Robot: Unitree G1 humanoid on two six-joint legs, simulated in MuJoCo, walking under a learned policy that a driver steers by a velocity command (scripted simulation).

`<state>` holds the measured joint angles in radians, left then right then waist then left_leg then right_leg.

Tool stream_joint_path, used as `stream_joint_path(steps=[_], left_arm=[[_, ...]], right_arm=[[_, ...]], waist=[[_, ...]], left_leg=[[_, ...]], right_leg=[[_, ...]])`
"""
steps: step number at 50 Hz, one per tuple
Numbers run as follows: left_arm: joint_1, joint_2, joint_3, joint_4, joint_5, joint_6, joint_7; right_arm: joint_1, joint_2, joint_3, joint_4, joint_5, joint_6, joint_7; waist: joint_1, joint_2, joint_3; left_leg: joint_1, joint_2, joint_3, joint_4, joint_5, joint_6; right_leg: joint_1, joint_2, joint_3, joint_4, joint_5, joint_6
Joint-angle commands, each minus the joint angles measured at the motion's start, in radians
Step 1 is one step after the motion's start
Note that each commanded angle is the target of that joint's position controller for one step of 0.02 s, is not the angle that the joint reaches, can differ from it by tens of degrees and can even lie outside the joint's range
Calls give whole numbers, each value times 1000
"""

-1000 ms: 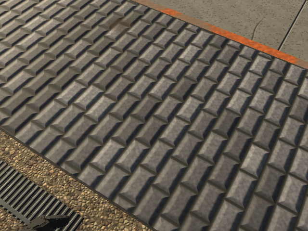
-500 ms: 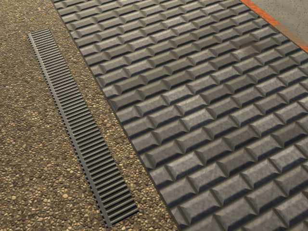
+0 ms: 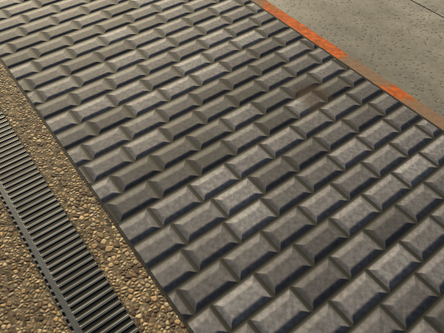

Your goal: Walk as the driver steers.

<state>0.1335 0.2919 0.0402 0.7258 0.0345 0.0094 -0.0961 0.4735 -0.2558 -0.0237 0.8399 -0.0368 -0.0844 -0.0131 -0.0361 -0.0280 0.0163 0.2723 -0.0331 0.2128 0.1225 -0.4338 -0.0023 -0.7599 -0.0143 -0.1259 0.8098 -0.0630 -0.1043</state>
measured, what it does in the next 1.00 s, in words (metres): walks ahead, turning right: right foot, then left foot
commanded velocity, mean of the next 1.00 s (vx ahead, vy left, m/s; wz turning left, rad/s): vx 0.16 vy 0.00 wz -0.47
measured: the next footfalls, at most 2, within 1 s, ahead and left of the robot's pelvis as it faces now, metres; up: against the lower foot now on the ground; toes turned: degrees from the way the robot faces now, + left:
right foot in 0.06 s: +0.24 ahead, -0.05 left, +0.00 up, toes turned -7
left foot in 0.52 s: +0.50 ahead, +0.00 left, +0.00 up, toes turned -33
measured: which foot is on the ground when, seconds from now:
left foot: down 0.00-0.04, up 0.06-0.50, down 0.52-1.00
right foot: up 0.00-0.04, down 0.06-0.52, up 0.54-0.84, down 0.86-1.00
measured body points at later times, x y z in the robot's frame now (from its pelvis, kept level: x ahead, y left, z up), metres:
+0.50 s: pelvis +0.28 -0.01 +0.02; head +0.31 -0.04 +0.46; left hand +0.53 +0.21 -0.06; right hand +0.37 -0.33 -0.06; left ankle +0.47 +0.03 -0.70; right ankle +0.20 -0.05 -0.71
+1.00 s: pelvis +0.35 -0.04 +0.02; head +0.35 -0.06 +0.47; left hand +0.56 +0.13 -0.10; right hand +0.34 -0.32 -0.10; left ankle +0.47 +0.02 -0.71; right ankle +0.28 -0.14 -0.71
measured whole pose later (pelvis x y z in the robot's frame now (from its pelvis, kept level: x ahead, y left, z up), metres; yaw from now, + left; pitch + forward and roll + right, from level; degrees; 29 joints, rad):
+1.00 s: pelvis +0.35 -0.04 +0.02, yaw -29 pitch -1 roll +0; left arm 0.27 0.22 0.02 0.77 0.02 0.01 0.02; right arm 0.22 -0.23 -0.03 0.70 -0.02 -0.01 -0.01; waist -0.02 0.02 0.02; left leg -0.34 -0.04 -0.05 0.52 -0.17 0.00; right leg -0.22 0.02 0.06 0.58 -0.35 0.00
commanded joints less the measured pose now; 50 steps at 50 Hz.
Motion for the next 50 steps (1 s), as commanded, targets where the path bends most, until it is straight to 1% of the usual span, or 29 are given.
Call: stream_joint_path(steps=[1,2,3,4,5,6,7,8,11,13,16,19,21,24,25,26,27,28,29,30,31,33,35,39,42,43,44,46,50], left_arm=[[26,54,0,-82,1,-21,13],[187,153,53,-89,-99,-49,13],[379,226,84,-31,-103,-53,32],[366,264,82,-9,-92,-44,63],[336,333,101,-77,-45,-53,71],[295,268,94,-114,-41,-55,75],[227,227,82,-129,-47,-64,78],[149,192,72,-144,-61,-70,73],[55,165,66,-173,-54,-66,86],[51,175,70,-159,-60,-55,102],[67,196,80,-142,-73,-6,135],[93,170,72,-130,-82,23,163],[125,150,65,-119,-68,29,172],[98,118,51,-128,-43,27,166],[73,106,44,-133,-44,24,159],[74,81,31,-143,-38,19,147],[185,59,23,-136,-32,12,140],[241,114,26,-129,-44,8,131],[211,191,46,-100,-46,19,128],[124,206,53,-102,-48,39,131],[96,185,50,-102,-47,56,135],[103,120,32,-102,-47,67,134],[127,55,13,-85,-42,56,131],[98,55,11,-70,-41,38,125],[136,53,17,-40,-27,30,115],[123,74,18,-55,-11,26,116],[107,121,29,-51,-5,23,118],[80,27,2,-40,-2,1,113],[92,39,0,-26,-17,-34,115]], right_arm=[[-38,-198,-41,-35,-1,0,-32],[-120,-328,-78,-93,49,19,-54],[-200,-306,-74,-123,51,23,-55],[-128,-98,-18,-147,-7,2,-26],[-29,-72,4,-206,24,-29,-9],[-152,-177,-13,-223,39,-57,-2],[-221,-177,-15,-266,59,-68,0],[-233,-171,-18,-256,45,-64,-5],[-208,-183,-34,-261,14,-23,-4],[-237,-139,-24,-277,-2,-4,-13],[-331,-106,-15,-313,9,14,-22],[-411,-112,-17,-318,21,13,-9],[-473,-111,-16,-329,20,0,4],[-437,-152,-37,-309,16,-22,10],[-388,-153,-43,-292,12,-31,10],[-340,-164,-45,-287,-2,-39,5],[-335,-200,-45,-300,-28,-32,-3],[-256,-174,-49,-270,-18,-12,-5],[-268,-141,-42,-284,13,1,-6],[-282,-125,-37,-291,20,16,-7],[-308,-116,-28,-293,21,29,-7],[-371,-109,-20,-290,17,49,-5],[-379,-101,-25,-280,14,63,-1],[-309,-125,-38,-247,24,74,-3],[-283,-106,-30,-227,32,77,-5],[-265,-95,-25,-219,25,71,-2],[-261,-87,-25,-234,14,62,3],[-316,-56,-22,-236,10,54,5],[-274,-59,-30,-206,17,56,-1]], waist=[[93,144,12],[198,217,-104],[290,144,-203],[158,-176,-198],[99,-269,-439],[167,-33,-429],[111,59,-238],[46,178,-117],[-20,112,-20],[-23,77,-27],[8,10,-103],[66,-52,-154],[104,-85,-143],[81,-113,-133],[49,-100,-134],[30,-39,-188],[88,180,-245],[76,341,-331],[47,197,-302],[24,110,-231],[29,72,-168],[69,92,-81],[67,163,-86],[19,211,-120],[50,175,-94],[45,131,-79],[11,2,-43],[14,-80,-15],[7,-46,14]], left_leg=[[-132,253,42,346,1583,13],[-198,282,-20,550,1651,-3],[-315,211,-14,820,1431,-21],[-695,41,-72,1172,35,-54],[-968,-114,-301,1536,-218,-83],[-1000,-46,-412,1520,-118,-42],[-1012,-11,-398,1406,-45,-15],[-984,29,-373,1331,-10,-18],[-874,72,-359,1170,49,-64],[-838,53,-313,1012,110,-94],[-793,-25,-284,783,248,-121],[-757,-38,-279,582,445,-113],[-752,-33,-293,495,503,-96],[-733,-2,-336,399,451,-41],[-666,14,-325,311,513,-13],[-485,95,-375,269,713,39],[-241,300,-607,336,1136,205],[-134,474,-889,304,1065,366],[-205,442,-901,290,806,349],[-279,369,-794,279,627,291],[-372,320,-719,251,494,250],[-546,214,-581,192,297,181],[-584,139,-473,168,268,160],[-513,189,-518,178,191,206],[-617,161,-492,188,4,139],[-671,143,-469,214,-48,90],[-686,72,-372,256,-42,41],[-509,25,-292,358,154,-10],[-471,40,-313,367,255,17]], right_leg=[[266,125,-119,-96,-72,-62],[491,101,-4,-114,14,-70],[760,102,79,-265,151,-87],[1039,-51,304,-183,355,-126],[1283,-288,908,-331,182,-395],[1206,-273,909,-451,97,-342],[1018,-237,807,-500,60,-306],[831,-185,717,-528,102,-266],[550,-82,534,-555,385,-238],[454,-9,437,-504,563,-195],[434,65,416,-424,578,-109],[482,72,418,-376,396,-14],[527,45,470,-357,294,-3],[639,-15,557,-253,289,-20],[648,1,547,-188,283,-9],[595,48,508,-59,177,18],[396,171,427,173,-348,87],[250,195,375,341,-658,134],[237,140,386,448,-602,163],[216,130,346,521,-534,183],[209,120,325,531,-488,191],[285,82,262,376,-431,190],[385,71,174,175,-428,192],[472,30,173,-109,-345,158],[613,39,151,-323,-176,95],[644,-17,212,-335,-155,65],[562,-75,289,-348,-254,17],[370,-84,325,-455,-472,7],[367,-56,291,-428,-348,57]])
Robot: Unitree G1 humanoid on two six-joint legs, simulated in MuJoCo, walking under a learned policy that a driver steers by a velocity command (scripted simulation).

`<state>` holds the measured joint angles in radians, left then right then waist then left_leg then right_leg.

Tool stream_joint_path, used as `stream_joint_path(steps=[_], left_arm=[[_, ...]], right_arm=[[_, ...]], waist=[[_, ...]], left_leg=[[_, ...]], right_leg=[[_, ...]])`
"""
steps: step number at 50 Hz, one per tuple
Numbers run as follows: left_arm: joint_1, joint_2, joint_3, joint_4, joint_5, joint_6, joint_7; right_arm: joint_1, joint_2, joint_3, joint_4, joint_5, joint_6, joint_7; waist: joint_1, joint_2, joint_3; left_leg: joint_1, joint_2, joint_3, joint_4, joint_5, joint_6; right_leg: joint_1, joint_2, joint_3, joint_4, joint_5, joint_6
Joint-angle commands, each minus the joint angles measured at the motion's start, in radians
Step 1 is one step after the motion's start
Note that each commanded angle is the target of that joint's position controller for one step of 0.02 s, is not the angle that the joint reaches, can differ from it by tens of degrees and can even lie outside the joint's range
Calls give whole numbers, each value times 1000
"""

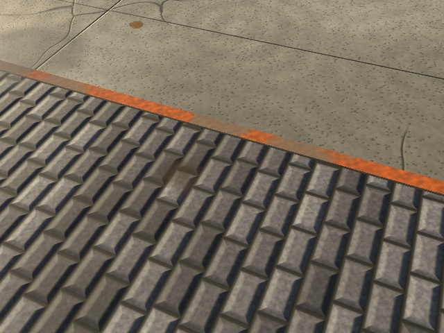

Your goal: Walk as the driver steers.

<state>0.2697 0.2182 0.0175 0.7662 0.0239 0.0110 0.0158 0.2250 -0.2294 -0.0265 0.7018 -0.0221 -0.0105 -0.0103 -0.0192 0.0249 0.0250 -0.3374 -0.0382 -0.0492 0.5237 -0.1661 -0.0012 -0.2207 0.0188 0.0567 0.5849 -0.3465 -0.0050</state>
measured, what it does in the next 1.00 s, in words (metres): walks ahead, turning left: left foot, then right foot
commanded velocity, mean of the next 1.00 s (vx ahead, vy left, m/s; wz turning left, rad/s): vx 0.77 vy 0.00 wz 0.47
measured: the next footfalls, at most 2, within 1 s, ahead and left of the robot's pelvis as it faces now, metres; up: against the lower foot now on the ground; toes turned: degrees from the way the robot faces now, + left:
left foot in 0.36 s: +0.25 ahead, +0.17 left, +0.00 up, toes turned +9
right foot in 0.80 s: +0.69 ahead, +0.12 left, +0.00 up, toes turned +29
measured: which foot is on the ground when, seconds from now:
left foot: down 0.00-0.04, up 0.06-0.34, down 0.36-0.80, up 0.82-1.00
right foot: down 0.00-0.36, up 0.38-0.78, down 0.80-1.00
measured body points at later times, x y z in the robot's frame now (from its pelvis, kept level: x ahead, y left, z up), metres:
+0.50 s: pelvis +0.22 +0.10 +0.00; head +0.23 +0.12 +0.45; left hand +0.28 +0.38 -0.12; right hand +0.34 -0.17 -0.10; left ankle +0.21 +0.16 -0.73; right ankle +0.18 -0.07 -0.64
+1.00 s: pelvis +0.63 +0.21 +0.01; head +0.64 +0.21 +0.46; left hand +0.50 +0.47 -0.11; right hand +0.89 +0.04 -0.10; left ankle +0.54 +0.28 -0.64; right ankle +0.66 +0.10 -0.73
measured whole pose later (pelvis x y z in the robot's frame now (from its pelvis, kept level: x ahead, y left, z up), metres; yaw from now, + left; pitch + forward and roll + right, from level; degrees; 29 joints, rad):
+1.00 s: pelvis +0.63 +0.21 +0.01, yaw +31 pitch +2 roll -2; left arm 0.39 0.31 0.06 0.82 0.04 -0.09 0.00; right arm 0.21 -0.33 -0.04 0.75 -0.04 -0.05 0.05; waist 0.03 0.05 -0.01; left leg -0.53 -0.03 -0.07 1.19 -0.27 0.10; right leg -0.19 0.04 -0.05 0.43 -0.27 -0.03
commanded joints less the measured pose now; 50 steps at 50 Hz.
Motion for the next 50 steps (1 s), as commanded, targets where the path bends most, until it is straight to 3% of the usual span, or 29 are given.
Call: stream_joint_path(steps=[1,2,3,4,6,8,11,12,15,17,18,19,20,21,22,23,25,28,31,35,38,39,40,41,42,43,45,48,50], left_arm=[[13,139,33,-51,-16,-35,6],[65,194,51,-44,-25,-32,8],[109,238,64,-41,-30,-34,8],[119,268,74,-36,-37,-45,12],[137,224,65,-25,-37,-78,16],[119,194,60,-30,-41,-88,9],[86,217,69,-40,-39,-96,-2],[108,229,76,-13,33,-99,-16],[82,233,82,-12,19,-100,-26],[56,245,81,-13,21,-95,-22],[58,218,70,-20,35,-91,-18],[26,108,37,-92,31,-95,-24],[-34,115,35,-138,40,-110,-31],[-102,161,40,-157,42,-121,-38],[-103,186,41,-142,40,-131,-43],[-76,181,39,-129,44,-131,-42],[-50,167,30,-122,56,-99,-45],[-159,164,23,-165,40,-63,-48],[-302,142,8,-209,22,-66,-57],[-396,144,2,-246,6,-76,-61],[-269,178,19,-208,13,-84,-45],[-126,216,39,-170,10,-86,-29],[75,248,58,-124,11,-87,-7],[295,319,80,-98,34,-92,18],[238,410,99,-78,57,-93,6],[126,288,85,-96,34,-88,-8],[68,190,66,-69,27,-94,-20],[120,127,40,7,17,-117,-22],[150,144,42,38,0,-134,-24]], right_arm=[[-14,-91,-30,-57,7,-17,-5],[-29,-107,-38,-61,24,-20,-3],[-78,-113,-42,-82,46,-31,4],[-134,-121,-44,-109,71,-47,11],[-150,-128,-48,-117,74,-79,22],[-145,-113,-40,-110,58,-96,36],[-170,-90,-24,-110,50,-86,54],[-198,-95,-28,-122,-33,-37,86],[-132,-136,-43,-112,-12,0,100],[72,-173,-64,-46,-14,-5,80],[305,-217,-86,30,-18,-14,65],[416,-361,-113,41,-16,-20,46],[322,-356,-102,10,7,-18,46],[227,-323,-97,-7,-4,-12,42],[221,-304,-97,-4,-2,-15,39],[192,-287,-93,-4,2,-17,36],[140,-235,-73,-8,7,-29,33],[165,-218,-71,1,17,-47,31],[205,-232,-83,9,15,-56,30],[232,-247,-92,30,27,-67,20],[233,-259,-89,60,25,-74,11],[238,-284,-92,74,12,-73,15],[203,-287,-91,77,2,-74,18],[197,-185,-64,60,-7,-84,14],[337,-57,-28,19,45,-85,27],[223,-139,-28,44,11,-76,18],[54,-175,-33,21,-13,-72,38],[5,-116,-12,-11,-25,-51,63],[-62,-106,-1,-40,-31,-41,69]], waist=[[14,-100,-28],[45,-139,4],[79,-188,68],[99,-223,145],[98,-159,179],[95,-119,110],[108,-147,57],[108,-187,54],[66,-187,64],[-52,-94,-24],[-155,26,-146],[-176,331,-201],[-125,316,-185],[-95,172,-76],[-78,40,-54],[-33,-10,-29],[21,38,5],[11,30,69],[-33,20,92],[-68,40,72],[-12,44,-10],[54,26,-106],[170,14,-199],[247,-103,-336],[97,-468,-407],[106,-258,-228],[93,-29,-77],[36,-109,-2],[22,-100,53]], left_leg=[[111,7,-11,6,-159,18],[-4,-33,39,87,-308,19],[-152,-36,83,186,-313,18],[-300,19,41,300,-285,37],[-548,99,-31,414,-250,58],[-583,128,-16,355,-163,55],[-370,106,61,227,-49,25],[-250,68,116,176,-70,28],[-48,51,172,141,-54,80],[182,-24,211,116,-123,119],[435,-32,149,106,-220,144],[586,233,-382,-128,-698,238],[552,309,-867,-404,-885,298],[509,331,-793,-368,-786,297],[423,305,-669,-322,-626,292],[313,261,-555,-317,-507,272],[150,175,-426,-350,-409,263],[70,129,-367,-406,-306,290],[77,105,-355,-412,-166,279],[151,130,-374,-390,29,246],[262,153,-331,-253,488,190],[294,133,-289,-66,706,169],[191,88,-245,200,697,148],[17,33,-178,579,413,144],[-300,-110,-110,842,-300,102],[-413,-31,-105,877,-208,130],[-378,39,-88,784,-80,128],[-369,65,-109,681,-104,109],[-451,72,-100,625,-83,93]], right_leg=[[-130,-81,110,-214,-211,-60],[-88,-125,193,-264,-398,-110],[-41,-235,353,-369,-564,-183],[-8,-343,509,-450,-605,-255],[173,-387,560,-457,-457,-289],[301,-341,415,-434,-278,-240],[212,-258,162,-451,-86,-177],[126,-213,74,-484,-108,-152],[35,-248,-17,-472,-46,-126],[3,-223,-138,-166,348,-100],[-111,-172,-212,198,488,-79],[-427,-53,-213,596,103,-20],[-626,36,-12,735,-111,-19],[-726,-40,27,799,-31,-28],[-681,-87,27,744,42,-31],[-601,-118,22,658,63,-26],[-485,-136,10,553,64,6],[-502,-127,-30,414,160,56],[-468,-88,-42,190,308,84],[-338,-58,-37,0,430,54],[-114,-9,-72,-58,331,3],[37,31,-105,-44,216,-21],[268,-4,-95,-19,154,-43],[498,-217,162,-26,-262,-70],[637,-442,816,-318,-613,-177],[497,-408,851,-373,-609,-179],[277,-317,507,-341,-272,-172],[152,-238,318,-389,-87,-157],[135,-241,252,-446,-4,-170]])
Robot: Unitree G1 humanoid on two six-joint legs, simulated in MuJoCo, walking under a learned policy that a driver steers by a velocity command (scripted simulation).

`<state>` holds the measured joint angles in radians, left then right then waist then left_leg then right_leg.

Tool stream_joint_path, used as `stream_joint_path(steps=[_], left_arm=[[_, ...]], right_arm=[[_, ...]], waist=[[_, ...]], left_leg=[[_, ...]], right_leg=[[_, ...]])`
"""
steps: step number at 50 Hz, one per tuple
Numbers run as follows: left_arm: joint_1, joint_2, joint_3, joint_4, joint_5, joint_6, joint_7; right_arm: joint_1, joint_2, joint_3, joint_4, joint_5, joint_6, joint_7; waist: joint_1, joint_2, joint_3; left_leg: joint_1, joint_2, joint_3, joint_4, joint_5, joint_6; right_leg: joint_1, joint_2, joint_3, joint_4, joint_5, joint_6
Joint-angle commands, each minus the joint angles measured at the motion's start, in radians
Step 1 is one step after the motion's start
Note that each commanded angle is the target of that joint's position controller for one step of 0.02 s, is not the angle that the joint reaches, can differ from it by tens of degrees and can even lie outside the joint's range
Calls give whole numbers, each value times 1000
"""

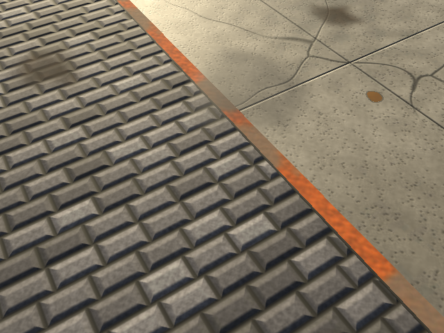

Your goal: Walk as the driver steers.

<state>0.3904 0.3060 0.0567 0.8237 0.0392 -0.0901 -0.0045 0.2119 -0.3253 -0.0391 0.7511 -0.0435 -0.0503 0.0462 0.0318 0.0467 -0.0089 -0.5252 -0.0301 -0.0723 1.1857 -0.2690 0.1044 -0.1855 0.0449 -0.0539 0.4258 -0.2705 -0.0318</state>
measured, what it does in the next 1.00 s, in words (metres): walks ahead, turning right: left foot, then right foot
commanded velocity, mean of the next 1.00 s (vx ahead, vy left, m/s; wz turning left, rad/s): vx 1.00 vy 0.00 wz -0.30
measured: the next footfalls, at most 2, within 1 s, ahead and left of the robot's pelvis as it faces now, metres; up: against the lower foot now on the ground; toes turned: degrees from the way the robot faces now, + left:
left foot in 0.24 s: +0.44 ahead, +0.11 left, +0.00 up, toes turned -3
right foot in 0.70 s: +0.82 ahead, -0.16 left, +0.00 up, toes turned -24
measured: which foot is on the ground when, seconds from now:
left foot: up 0.00-0.22, down 0.24-0.66, up 0.68-1.00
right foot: down 0.00-0.24, up 0.26-0.68, down 0.70-1.00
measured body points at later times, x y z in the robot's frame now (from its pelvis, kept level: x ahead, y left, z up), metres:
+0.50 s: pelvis +0.48 +0.01 +0.00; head +0.49 +0.00 +0.45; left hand +0.69 +0.24 -0.10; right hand +0.39 -0.28 -0.13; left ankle +0.40 +0.11 -0.74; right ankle +0.54 -0.13 -0.65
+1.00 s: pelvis +0.94 -0.16 -0.01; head +0.97 -0.16 +0.44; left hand +0.99 +0.11 -0.14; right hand +1.03 -0.45 -0.11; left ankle +1.20 -0.10 -0.67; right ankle +0.79 -0.14 -0.74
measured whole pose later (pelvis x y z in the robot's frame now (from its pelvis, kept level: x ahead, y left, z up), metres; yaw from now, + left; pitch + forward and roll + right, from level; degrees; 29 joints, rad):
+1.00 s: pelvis +0.94 -0.16 -0.01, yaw -20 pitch +0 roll -2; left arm 0.47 0.27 0.04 0.96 0.01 -0.12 -0.02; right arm 0.10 -0.27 0.00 0.77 -0.01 -0.05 0.05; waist 0.04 0.02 0.04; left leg -0.78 0.11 0.03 0.81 0.06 0.09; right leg 0.17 0.15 -0.08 0.14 -0.32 -0.12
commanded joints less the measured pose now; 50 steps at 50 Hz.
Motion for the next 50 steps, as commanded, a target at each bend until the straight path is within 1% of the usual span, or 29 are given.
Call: stream_joint_path(steps=[1,3,5,8,10,11,12,13,14,15,16,19,21,24,27,30,32,33,34,35,36,37,38,39,41,42,45,48,50], left_arm=[[36,66,4,-12,-19,-38,-5],[28,76,3,0,-25,-44,-10],[70,75,-1,23,-42,-50,-12],[94,158,14,49,-45,-47,-11],[118,216,24,71,-36,-34,-2],[104,225,26,76,-31,-21,5],[101,173,13,65,-25,-19,5],[197,-17,-22,27,-43,-20,1],[182,55,-7,5,-71,-13,2],[55,98,7,-9,-60,-3,5],[4,75,1,-12,-48,2,-3],[-5,11,-2,-5,-20,48,-29],[-95,-19,-6,-48,-15,75,-42],[-231,-36,-20,-117,-15,80,-64],[-348,-23,-36,-165,-18,71,-85],[-354,7,-38,-146,-9,60,-82],[-200,68,-20,-94,-7,53,-65],[-17,111,1,-37,-5,53,-52],[164,155,28,20,2,58,-32],[155,234,52,33,6,67,-9],[79,315,67,-9,13,67,-6],[52,251,69,-15,-6,62,-6],[16,208,59,7,-11,53,0],[-20,156,49,18,-7,42,-1],[-57,73,18,32,-14,16,6],[-60,46,8,42,-22,2,5],[0,67,13,65,-25,-34,-10],[16,43,-2,71,-32,-53,-15],[58,63,-5,89,-37,-65,-5]], right_arm=[[-107,-15,17,-114,-12,-3,16],[-215,-20,31,-159,-10,-9,25],[-304,14,54,-189,-4,-21,43],[-301,-21,46,-177,2,-22,26],[-147,-83,18,-133,-8,-23,-6],[48,-114,-1,-71,-10,-22,-25],[214,-179,-28,-28,-24,-24,-48],[270,-254,-51,-25,-61,-33,-59],[245,-234,-50,-39,-32,-23,-51],[139,-154,-38,-31,-18,-25,-49],[91,-95,-28,-21,-12,-33,-46],[88,-26,-14,28,0,-55,-45],[104,3,-8,66,26,-72,-38],[95,18,-4,88,25,-87,-36],[122,-23,-7,108,20,-95,-44],[200,-99,-13,140,25,-88,-58],[201,-175,-28,138,15,-51,-76],[168,-198,-33,129,2,-31,-80],[144,-199,-35,125,-1,-19,-80],[185,-83,-15,114,-12,-25,-63],[300,-4,7,39,44,-42,-45],[133,-80,-1,18,40,-61,-54],[90,-75,0,8,46,-69,-52],[78,-58,5,22,34,-67,-50],[111,-15,15,38,7,-29,-34],[116,5,17,51,7,-8,-23],[-52,23,25,-9,22,7,-7],[-170,35,35,-39,37,-9,10],[-226,43,41,-53,40,-16,20]], waist=[[-28,-108,111],[-35,-98,147],[-18,-86,157],[-38,-76,122],[-116,-122,-24],[-211,-127,-121],[-272,-104,-211],[-178,169,-358],[-173,187,-440],[-141,78,-227],[-120,22,-103],[-38,29,5],[-20,27,65],[-2,35,120],[-3,-19,164],[12,-7,142],[105,53,28],[194,76,-66],[273,59,-134],[175,-134,-148],[44,-336,-308],[108,-116,-222],[60,-55,-53],[16,31,26],[-64,18,61],[-79,9,72],[-41,-49,165],[-9,-48,169],[9,-58,157]], left_leg=[[-291,65,-56,-92,63,-21],[-242,77,17,-283,186,-34],[-22,78,128,-472,334,-26],[122,33,143,-566,347,-12],[322,-31,135,-585,191,3],[537,-34,127,-608,144,5],[779,104,8,-586,0,10],[1002,438,-444,-668,-381,55],[953,507,-775,-878,-481,85],[800,432,-590,-903,-441,61],[658,399,-435,-912,-265,54],[440,330,-161,-979,-15,22],[423,311,-25,-1025,99,-2],[378,236,196,-1067,315,-35],[349,205,312,-1125,487,-49],[487,248,331,-1082,1026,-44],[597,278,323,-821,1339,-32],[580,289,308,-582,1356,-16],[475,256,315,-268,1196,-9],[205,133,278,141,166,-19],[-163,-1,106,446,-249,-51],[-267,47,6,422,-110,-31],[-280,89,21,343,-37,-26],[-225,126,20,259,-17,-27],[-80,170,7,144,-8,-46],[-72,183,10,107,-4,-52],[-157,177,46,-83,121,-56],[-70,117,150,-380,368,-22],[-10,83,197,-508,506,11]], right_leg=[[85,-259,313,-320,-19,-146],[27,-214,181,-372,150,-134],[-85,-191,141,-455,328,-134],[42,-221,124,-396,708,-137],[151,-231,121,-114,1058,-112],[96,-208,112,141,1027,-97],[-97,-157,103,436,768,-88],[-385,-38,86,844,-105,-77],[-472,-10,151,1001,-156,-94],[-542,-80,148,981,-27,-97],[-540,-113,136,927,28,-92],[-464,-168,128,870,28,-71],[-537,-195,113,841,50,-63],[-561,-180,43,716,221,-62],[-440,-135,-35,419,356,-94],[-284,-17,-113,287,372,-135],[-120,62,-114,264,218,-162],[57,74,-79,248,137,-186],[268,62,-31,167,82,-206],[437,-128,206,209,-72,-216],[666,-381,817,2,-171,-377],[585,-345,825,-143,-182,-343],[414,-325,677,-165,-90,-316],[260,-288,568,-177,3,-282],[44,-208,402,-220,73,-239],[15,-175,322,-252,66,-210],[-36,-149,150,-338,309,-162],[-27,-90,-30,-382,580,-78],[64,-137,-60,-433,744,-53]])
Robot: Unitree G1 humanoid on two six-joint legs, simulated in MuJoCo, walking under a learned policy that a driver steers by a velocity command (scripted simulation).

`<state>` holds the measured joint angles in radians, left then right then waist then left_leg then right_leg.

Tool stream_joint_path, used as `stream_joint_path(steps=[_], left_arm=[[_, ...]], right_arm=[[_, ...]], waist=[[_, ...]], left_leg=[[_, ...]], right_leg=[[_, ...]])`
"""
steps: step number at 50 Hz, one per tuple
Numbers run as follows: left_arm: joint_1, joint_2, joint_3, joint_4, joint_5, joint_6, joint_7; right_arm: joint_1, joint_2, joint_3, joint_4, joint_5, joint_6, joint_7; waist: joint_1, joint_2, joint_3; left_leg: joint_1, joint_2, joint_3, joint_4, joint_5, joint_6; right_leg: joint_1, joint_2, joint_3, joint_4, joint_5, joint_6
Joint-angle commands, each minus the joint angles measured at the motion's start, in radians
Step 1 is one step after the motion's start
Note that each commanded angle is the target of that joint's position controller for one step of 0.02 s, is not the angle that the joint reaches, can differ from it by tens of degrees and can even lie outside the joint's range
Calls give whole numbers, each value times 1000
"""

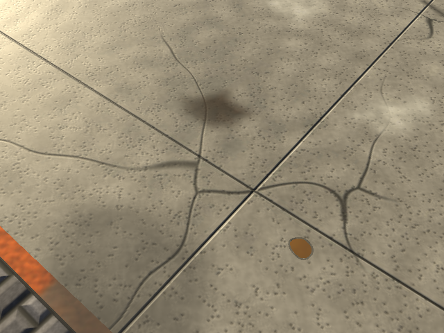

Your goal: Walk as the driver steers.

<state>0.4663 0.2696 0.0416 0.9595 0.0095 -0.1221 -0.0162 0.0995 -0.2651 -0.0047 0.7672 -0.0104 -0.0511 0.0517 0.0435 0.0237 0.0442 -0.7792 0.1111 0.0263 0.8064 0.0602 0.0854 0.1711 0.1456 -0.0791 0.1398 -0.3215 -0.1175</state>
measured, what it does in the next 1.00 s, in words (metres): walks ahead, turning left: left foot, then right foot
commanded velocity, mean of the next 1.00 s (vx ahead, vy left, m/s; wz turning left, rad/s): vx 1.00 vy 0.00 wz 0.58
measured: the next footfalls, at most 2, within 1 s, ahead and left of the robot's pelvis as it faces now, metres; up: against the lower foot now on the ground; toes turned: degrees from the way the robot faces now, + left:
left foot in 0.14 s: +0.35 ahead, +0.07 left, +0.00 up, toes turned +8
right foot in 0.56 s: +0.82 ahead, +0.03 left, +0.00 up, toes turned +31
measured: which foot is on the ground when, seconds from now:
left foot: up 0.00-0.12, down 0.14-0.56, up 0.58-0.96, down 0.98-1.00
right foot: down 0.00-0.14, up 0.16-0.54, down 0.56-0.98, up 1.00-1.00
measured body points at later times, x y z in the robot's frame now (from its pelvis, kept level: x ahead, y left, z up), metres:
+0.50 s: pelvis +0.50 +0.07 +0.00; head +0.54 +0.09 +0.45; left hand +0.72 +0.34 -0.04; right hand +0.54 -0.23 -0.12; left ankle +0.32 +0.06 -0.73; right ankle +0.77 -0.02 -0.68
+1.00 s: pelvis +0.92 +0.29 -0.02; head +0.94 +0.31 +0.43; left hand +0.67 +0.41 -0.14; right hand +1.27 +0.30 -0.06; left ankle +0.98 +0.43 -0.73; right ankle +0.80 +0.02 -0.70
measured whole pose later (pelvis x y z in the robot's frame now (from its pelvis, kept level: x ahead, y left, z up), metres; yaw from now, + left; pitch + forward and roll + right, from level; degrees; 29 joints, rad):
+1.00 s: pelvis +0.92 +0.29 -0.02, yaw +36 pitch +3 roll -2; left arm 0.60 0.26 0.02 0.97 0.01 -0.09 -0.01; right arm -0.09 -0.27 0.02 0.62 -0.07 -0.07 0.05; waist 0.11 0.02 0.02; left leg -0.57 -0.01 0.04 0.62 -0.10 0.11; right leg 0.12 -0.04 -0.06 0.52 -0.46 -0.01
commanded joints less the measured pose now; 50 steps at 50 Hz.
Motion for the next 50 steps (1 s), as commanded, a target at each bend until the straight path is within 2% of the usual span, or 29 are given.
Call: stream_joint_path(steps=[1,3,5,6,7,8,9,10,11,13,15,18,23,25,26,27,28,29,30,31,32,33,37,40,43,46,48,49,50], left_arm=[[-11,113,9,-45,-4,-34,15],[-30,172,20,-57,10,-18,44],[-85,216,35,-79,35,21,67],[-153,235,43,-102,46,40,73],[-211,241,50,-110,43,45,67],[-215,50,4,-181,54,11,42],[-132,49,-17,-259,7,-10,27],[-213,107,-23,-257,24,-28,25],[-254,122,-20,-260,26,-33,18],[-286,95,-32,-281,66,0,17],[-295,72,-45,-305,76,42,10],[-502,57,-63,-399,56,46,-5],[-622,51,-70,-459,25,38,-3],[-561,88,-56,-451,24,33,8],[-457,139,-34,-423,19,29,21],[-273,185,-11,-379,12,25,35],[-40,249,21,-326,24,22,56],[89,302,41,-292,65,22,70],[-14,337,57,-297,61,29,52],[-135,199,41,-322,53,34,41],[-176,126,25,-307,46,34,34],[-169,102,20,-279,53,32,28],[-68,64,7,-157,20,-5,10],[-87,106,14,-143,12,-15,5],[-60,150,20,-123,0,-17,-2],[6,215,26,-82,-4,-8,-3],[0,269,34,-73,-1,10,14],[-9,247,27,-85,-2,14,16],[71,72,-7,-124,-1,15,7]], right_arm=[[-102,-32,3,-57,6,-17,16],[-26,-75,-9,-26,-2,-13,13],[229,-151,-40,47,-1,-4,0],[448,-195,-64,112,-1,2,-10],[590,-234,-94,145,0,12,-26],[511,-283,-110,152,2,30,-35],[412,-319,-120,110,-8,34,-35],[353,-229,-112,77,-13,31,-41],[323,-169,-99,91,-12,29,-44],[296,-151,-87,96,-3,4,-52],[284,-154,-81,92,10,-20,-49],[314,-174,-92,82,12,-39,-46],[415,-201,-113,95,20,-29,-41],[379,-219,-119,82,19,-29,-50],[356,-250,-126,74,12,-32,-50],[294,-291,-135,58,8,-38,-47],[237,-251,-125,34,0,-51,-43],[265,-67,-79,1,8,-57,-49],[374,-82,-58,-45,42,-48,-49],[290,-145,-63,-2,6,-29,-55],[220,-146,-64,-7,-13,-21,-42],[174,-129,-60,-16,-24,-16,-29],[80,-48,-28,-97,-40,12,1],[-61,-71,-11,-176,-44,7,17],[-161,-63,10,-205,-31,-1,44],[-148,-98,1,-194,-38,-8,23],[146,-160,-32,-105,-51,-12,-10],[314,-224,-60,-55,-64,-14,-31],[376,-323,-84,-44,-87,-22,-51]], waist=[[-11,-46,78],[-66,-116,-9],[-208,-159,-139],[-316,-155,-210],[-392,-84,-215],[-220,261,-158],[-140,274,-357],[-155,15,-237],[-102,-115,-98],[-26,-163,11],[10,-125,47],[-52,-57,102],[-159,34,14],[-118,35,-46],[-65,35,-128],[51,41,-219],[161,17,-331],[141,-233,-428],[32,-456,-530],[34,-228,-334],[29,-105,-201],[17,-36,-133],[-44,-101,-26],[-61,-102,44],[-46,-75,81],[-75,-88,35],[-227,-122,-147],[-305,-111,-234],[-217,165,-377]], left_leg=[[259,-94,122,-163,193,42],[325,-172,154,-187,118,56],[558,-250,166,-152,-29,83],[737,-238,116,-171,-99,120],[884,-179,9,-232,-205,178],[1087,-20,-294,-137,0,253],[1257,140,-808,-414,-377,450],[1128,142,-862,-570,-543,392],[925,109,-764,-601,-526,329],[655,13,-598,-602,-309,281],[470,-61,-487,-637,-277,260],[357,-129,-411,-682,-77,226],[619,-116,-426,-584,295,133],[666,-119,-429,-470,468,91],[681,-117,-436,-336,562,68],[632,-132,-433,-133,542,52],[502,-163,-395,127,372,46],[256,-243,-271,452,-493,44],[84,-248,-198,624,-544,32],[24,-155,-172,613,-412,38],[36,-127,-147,565,-338,27],[56,-106,-140,529,-331,21],[15,-64,-169,410,-379,9],[12,-59,-130,191,-229,-6],[279,-90,16,-77,-46,12],[411,-136,64,-159,-96,43],[747,-186,39,-201,-212,58],[1000,-92,-51,-206,-277,60],[1232,233,-442,-264,-575,78]], right_leg=[[-205,-247,-59,-121,963,53],[-50,-282,-96,15,1313,90],[-25,-316,-105,371,1549,107],[-96,-321,-99,679,1519,105],[-267,-224,-119,1123,1085,96],[-756,-42,-31,1513,-135,126],[-1014,-44,173,1629,-176,131],[-1040,-117,210,1508,-54,96],[-989,-164,202,1372,13,88],[-875,-211,187,1238,-11,122],[-798,-249,147,1077,-27,155],[-727,-244,73,761,200,183],[-658,-159,60,453,436,147],[-495,-117,74,354,390,128],[-354,-98,89,361,325,117],[-157,-124,113,357,265,106],[90,-234,190,418,80,85],[314,-524,506,380,-156,37],[332,-639,1015,184,-309,-77],[163,-551,880,136,-433,-68],[13,-494,699,137,-304,-59],[-93,-454,586,126,-149,-48],[-235,-404,372,49,104,-38],[-318,-368,195,-44,237,-27],[-444,-340,55,-180,376,-11],[-279,-358,41,-40,935,-13],[-274,-356,33,370,1154,8],[-458,-305,35,667,915,19],[-720,-178,46,1082,-30,22]])
Over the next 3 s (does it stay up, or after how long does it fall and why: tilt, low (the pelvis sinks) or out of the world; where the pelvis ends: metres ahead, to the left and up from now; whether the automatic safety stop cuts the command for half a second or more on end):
stays up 2.08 0.65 0.02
